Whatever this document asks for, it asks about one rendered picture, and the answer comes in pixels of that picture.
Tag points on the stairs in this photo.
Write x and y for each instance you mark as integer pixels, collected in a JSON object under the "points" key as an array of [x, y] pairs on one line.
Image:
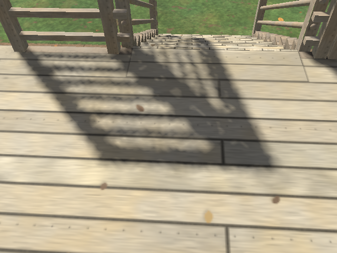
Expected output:
{"points": [[214, 46]]}

